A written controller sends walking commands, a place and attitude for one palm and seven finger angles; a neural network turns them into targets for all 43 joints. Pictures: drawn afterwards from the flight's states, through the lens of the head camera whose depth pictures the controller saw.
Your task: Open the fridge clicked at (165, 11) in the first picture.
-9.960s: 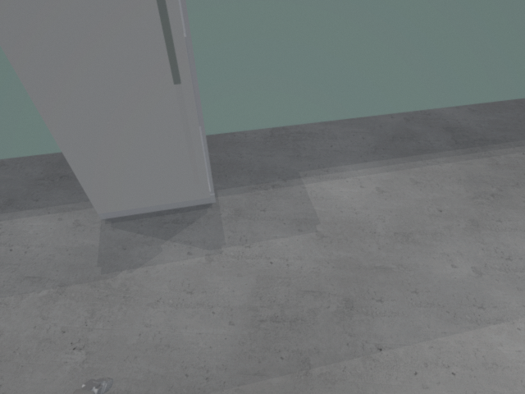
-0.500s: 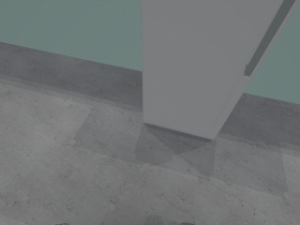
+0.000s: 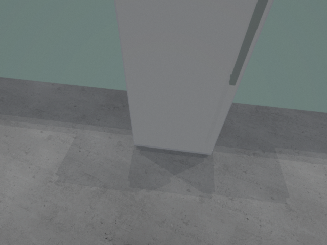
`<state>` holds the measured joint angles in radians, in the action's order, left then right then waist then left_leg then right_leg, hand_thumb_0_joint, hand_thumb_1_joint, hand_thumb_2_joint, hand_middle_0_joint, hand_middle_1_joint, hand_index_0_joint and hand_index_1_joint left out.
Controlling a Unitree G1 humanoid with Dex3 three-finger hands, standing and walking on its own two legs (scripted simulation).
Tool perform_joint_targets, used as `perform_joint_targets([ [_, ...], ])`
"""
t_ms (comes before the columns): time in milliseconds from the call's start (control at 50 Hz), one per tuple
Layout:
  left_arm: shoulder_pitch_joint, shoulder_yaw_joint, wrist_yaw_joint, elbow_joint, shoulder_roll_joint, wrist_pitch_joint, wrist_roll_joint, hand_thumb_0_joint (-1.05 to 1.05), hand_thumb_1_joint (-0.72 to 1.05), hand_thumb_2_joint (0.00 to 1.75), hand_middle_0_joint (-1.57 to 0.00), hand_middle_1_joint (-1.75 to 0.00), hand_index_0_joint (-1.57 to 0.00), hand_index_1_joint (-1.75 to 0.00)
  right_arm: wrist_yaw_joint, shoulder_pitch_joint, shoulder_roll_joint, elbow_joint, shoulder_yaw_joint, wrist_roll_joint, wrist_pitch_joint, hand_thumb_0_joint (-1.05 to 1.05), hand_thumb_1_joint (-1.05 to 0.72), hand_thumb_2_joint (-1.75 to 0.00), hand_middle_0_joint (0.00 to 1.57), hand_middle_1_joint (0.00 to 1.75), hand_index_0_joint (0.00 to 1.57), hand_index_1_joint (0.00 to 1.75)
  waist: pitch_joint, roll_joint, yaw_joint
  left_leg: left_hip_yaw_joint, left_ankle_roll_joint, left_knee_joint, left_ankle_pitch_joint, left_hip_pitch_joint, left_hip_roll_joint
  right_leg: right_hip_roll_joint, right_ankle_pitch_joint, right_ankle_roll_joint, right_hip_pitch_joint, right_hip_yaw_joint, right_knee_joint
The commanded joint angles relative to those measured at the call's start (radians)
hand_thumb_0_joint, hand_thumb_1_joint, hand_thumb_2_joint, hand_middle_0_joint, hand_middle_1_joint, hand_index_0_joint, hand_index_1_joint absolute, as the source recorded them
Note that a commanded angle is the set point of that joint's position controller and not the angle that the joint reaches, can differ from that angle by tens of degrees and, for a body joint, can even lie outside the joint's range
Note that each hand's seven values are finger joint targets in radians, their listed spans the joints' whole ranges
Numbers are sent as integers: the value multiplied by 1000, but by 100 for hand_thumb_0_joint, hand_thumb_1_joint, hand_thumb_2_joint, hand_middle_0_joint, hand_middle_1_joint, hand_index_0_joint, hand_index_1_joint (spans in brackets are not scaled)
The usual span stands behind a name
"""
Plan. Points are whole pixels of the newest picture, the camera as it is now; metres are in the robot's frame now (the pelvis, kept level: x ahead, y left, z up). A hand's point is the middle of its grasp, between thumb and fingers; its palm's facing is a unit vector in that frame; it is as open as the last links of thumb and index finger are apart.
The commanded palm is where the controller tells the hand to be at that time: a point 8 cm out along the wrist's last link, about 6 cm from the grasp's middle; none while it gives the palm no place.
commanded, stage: turn to face it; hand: right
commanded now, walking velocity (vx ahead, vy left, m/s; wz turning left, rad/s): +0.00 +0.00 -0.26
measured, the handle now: (249, 30) +0.78 -0.24 +0.17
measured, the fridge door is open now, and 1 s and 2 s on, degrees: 0 0 0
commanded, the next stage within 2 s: take the last steps up to it in 0.02 s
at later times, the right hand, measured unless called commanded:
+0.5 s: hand out of the picture -0.09 -0.15 -0.15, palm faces +0.26 +0.94 -0.23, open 7.4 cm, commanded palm none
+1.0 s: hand out of the picture +0.14 -0.28 -0.17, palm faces +0.19 +0.97 -0.16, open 7.4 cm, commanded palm none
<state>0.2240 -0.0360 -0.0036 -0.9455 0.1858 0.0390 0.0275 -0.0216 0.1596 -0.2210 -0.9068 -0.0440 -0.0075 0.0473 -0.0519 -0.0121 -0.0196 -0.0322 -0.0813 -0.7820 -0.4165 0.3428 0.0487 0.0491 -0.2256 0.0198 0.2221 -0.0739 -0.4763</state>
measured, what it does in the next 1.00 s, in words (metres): walks ahead: left foot, then right foot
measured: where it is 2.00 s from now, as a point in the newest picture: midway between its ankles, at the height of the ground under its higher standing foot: (175, 232)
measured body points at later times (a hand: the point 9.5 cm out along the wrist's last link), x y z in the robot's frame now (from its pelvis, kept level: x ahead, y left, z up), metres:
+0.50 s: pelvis +0.00 +0.02 +0.01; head -0.01 +0.04 +0.46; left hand +0.07 +0.26 -0.15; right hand -0.10 -0.20 -0.13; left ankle +0.01 +0.12 -0.74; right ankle -0.02 -0.15 -0.68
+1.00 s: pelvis +0.11 -0.09 +0.00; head +0.10 -0.11 +0.45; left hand +0.07 +0.13 -0.14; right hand +0.13 -0.33 -0.16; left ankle +0.19 +0.04 -0.65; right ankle +0.02 -0.14 -0.74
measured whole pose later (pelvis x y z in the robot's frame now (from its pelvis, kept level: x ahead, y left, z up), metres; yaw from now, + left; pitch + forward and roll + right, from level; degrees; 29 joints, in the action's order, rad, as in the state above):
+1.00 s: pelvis +0.11 -0.09 +0.00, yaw -7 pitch -2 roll +0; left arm 0.44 -0.02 0.03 -1.13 0.11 -0.07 0.02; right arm 0.00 0.23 -0.19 -1.05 -0.07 -0.03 0.01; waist 0.00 0.05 0.00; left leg -0.05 -0.02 -1.11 -0.16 0.62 0.09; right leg 0.04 -0.29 0.07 -0.03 0.16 -0.28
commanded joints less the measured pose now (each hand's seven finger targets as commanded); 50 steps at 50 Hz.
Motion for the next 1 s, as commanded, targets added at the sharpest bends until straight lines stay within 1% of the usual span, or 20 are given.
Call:
perform_joint_targets([
  [0,-10,-51,14,58,182,-20,-11,0,90,90,-20,-30,-20,-30,-12,113,-86,31,-23,5,-45,0,-90,-90,20,30,20,30,97,-94,48,-8,18,347,226,-215,-6,-204,340,93,50,-212,21],
  [20,12,-46,8,53,138,-23,-21,0,90,90,-20,-30,-20,-30,-17,143,-139,24,-31,-4,-60,0,-90,-90,20,30,20,30,120,37,55,105,43,456,297,-349,104,-137,155,32,160,-154,-87],
  [40,19,-32,6,73,68,-23,-25,0,90,90,-20,-30,-20,-30,-22,152,-222,20,-47,-18,-70,0,-90,-90,20,30,20,30,107,300,53,353,148,489,453,-389,357,13,-259,-43,319,5,-288],
  [60,-9,-51,12,79,120,-7,-18,0,90,90,-20,-30,-20,-30,-18,161,-233,33,-43,-12,-63,0,-90,-90,20,30,20,30,87,232,68,360,237,496,498,-220,434,-8,-382,-42,271,-22,-456],
  [80,4,-59,8,57,122,9,-12,0,90,90,-20,-30,-20,-30,-20,102,-194,42,-41,-10,-62,0,-90,-90,20,30,20,30,58,186,39,301,248,525,360,-132,374,-22,-319,-40,256,-50,-571],
  [120,48,-60,-1,10,118,20,-5,0,90,90,-20,-30,-20,-30,-20,29,-144,52,-34,-5,-57,0,-90,-90,20,30,20,30,-5,171,5,221,200,558,171,-97,284,-48,-211,-45,285,-24,-676],
  [160,73,-56,-9,-16,109,15,2,0,90,90,-20,-30,-20,-30,-12,61,-105,37,-26,-4,-72,0,-90,-90,20,30,20,30,-16,152,11,156,161,583,92,-134,235,-62,-106,-61,317,5,-702],
  [320,-1,-51,-27,-20,87,-4,8,0,90,90,-20,-30,-20,-30,-10,250,-83,-66,-26,-17,-106,0,-90,-90,20,30,20,30,-48,137,68,186,179,669,-110,-233,282,-129,-26,-74,405,54,-597],
  [420,-44,-40,-33,-13,64,-18,0,0,90,90,-20,-30,-20,-30,-2,314,-84,-124,-20,-25,-113,0,-90,-90,20,30,20,30,-59,181,79,146,195,691,-100,-233,273,-136,-56,-62,354,106,-408],
  [520,-60,-29,-36,-9,35,-36,-7,0,90,90,-20,-30,-20,-30,1,315,-102,-164,-26,-30,-106,0,-90,-90,20,30,20,30,-72,200,74,100,207,671,-113,-129,281,-117,-122,-33,183,165,-210],
  [560,-4,-26,-31,-21,30,-48,-8,0,90,90,-20,-30,-20,-30,2,293,-99,-175,-30,-26,-100,0,-90,-90,20,30,20,30,-55,188,42,67,198,620,-118,-70,263,-106,-103,-24,57,183,-113],
  [600,121,-28,-18,-70,51,-65,-11,0,90,90,-20,-30,-20,-30,5,269,-77,-181,-26,-19,-90,0,-90,-90,20,30,20,30,-15,82,-17,-15,156,478,-144,62,191,-80,-62,-32,-194,219,28],
  [620,208,-42,-4,-95,108,-72,-11,0,90,90,-20,-30,-20,-30,10,274,-33,-174,-16,-17,-86,0,-90,-90,20,30,20,30,16,-108,-52,-59,121,290,-144,182,128,-165,-185,-12,-326,101,89],
  [640,303,-64,6,-116,198,-76,-1,0,90,90,-20,-30,-20,-30,14,262,34,-146,-3,-11,-81,0,-90,-90,20,30,20,30,9,-381,-88,-168,75,-29,-170,329,12,-405,-437,56,-342,-256,277],
  [660,332,-64,16,-119,222,-70,-2,0,90,90,-20,-30,-20,-30,11,188,17,-105,-2,-20,-79,0,-90,-90,20,30,20,30,-46,-293,-91,-70,89,-195,-149,380,22,-478,-493,108,-255,-352,364],
  [680,257,-53,19,-105,187,-68,-3,0,90,90,-20,-30,-20,-30,12,173,9,-106,-10,-25,-77,0,-90,-90,20,30,20,30,-86,-219,-56,-29,104,-270,-85,372,61,-458,-515,112,-166,-309,381],
  [720,153,-26,28,-89,99,-81,-8,0,90,90,-20,-30,-20,-30,25,183,2,-143,-16,-26,-70,0,-90,-90,20,30,20,30,-142,-146,-5,-3,96,-354,68,336,89,-390,-372,83,-47,-182,383],
  [780,166,-18,30,-84,48,-111,-12,0,90,90,-20,-30,-20,-30,31,236,38,-166,-20,-29,-66,0,-90,-90,20,30,20,30,-111,-61,26,-4,75,-374,213,300,72,-305,-31,49,-65,-14,361],
  [840,195,-9,37,-104,45,-125,-19,0,90,90,-20,-30,-20,-30,30,215,30,-154,-28,-22,-56,0,-90,-90,20,30,20,30,-87,-84,40,8,62,-374,257,336,64,-299,202,51,-125,48,336],
  [980,313,2,51,-165,33,-128,-8,0,90,90,-20,-30,-20,-30,34,13,26,-75,-24,-16,-51,0,-90,-90,20,30,20,30,-123,-86,8,-24,67,-263,257,453,58,-333,534,90,-267,74,275],
])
